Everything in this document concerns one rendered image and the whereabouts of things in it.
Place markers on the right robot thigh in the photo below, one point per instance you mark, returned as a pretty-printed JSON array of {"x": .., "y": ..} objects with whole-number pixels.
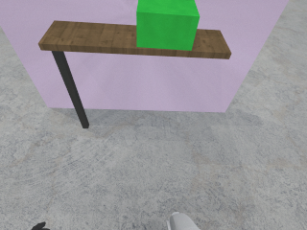
[{"x": 180, "y": 222}]

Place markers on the table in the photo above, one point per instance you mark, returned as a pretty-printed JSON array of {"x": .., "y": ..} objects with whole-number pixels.
[{"x": 119, "y": 39}]

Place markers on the carton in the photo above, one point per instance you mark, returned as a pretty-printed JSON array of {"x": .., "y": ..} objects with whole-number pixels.
[{"x": 166, "y": 24}]

